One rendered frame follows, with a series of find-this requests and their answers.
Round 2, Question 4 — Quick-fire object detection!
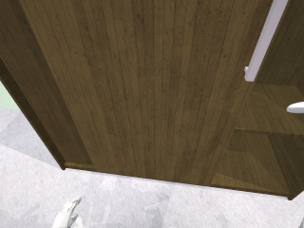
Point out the left robot hand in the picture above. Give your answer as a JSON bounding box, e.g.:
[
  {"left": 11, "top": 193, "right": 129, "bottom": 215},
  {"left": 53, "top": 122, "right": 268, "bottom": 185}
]
[{"left": 51, "top": 196, "right": 85, "bottom": 228}]

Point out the wardrobe door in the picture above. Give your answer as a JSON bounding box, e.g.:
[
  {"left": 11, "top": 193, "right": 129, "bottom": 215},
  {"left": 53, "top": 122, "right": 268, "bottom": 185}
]
[
  {"left": 0, "top": 0, "right": 93, "bottom": 165},
  {"left": 19, "top": 0, "right": 292, "bottom": 186}
]

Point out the handle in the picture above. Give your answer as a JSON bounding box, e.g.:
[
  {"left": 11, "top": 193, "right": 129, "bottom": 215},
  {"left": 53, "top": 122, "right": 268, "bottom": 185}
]
[{"left": 244, "top": 0, "right": 289, "bottom": 82}]

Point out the right robot hand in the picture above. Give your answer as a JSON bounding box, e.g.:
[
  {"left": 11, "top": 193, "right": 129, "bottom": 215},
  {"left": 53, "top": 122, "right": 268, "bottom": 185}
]
[{"left": 286, "top": 102, "right": 304, "bottom": 114}]

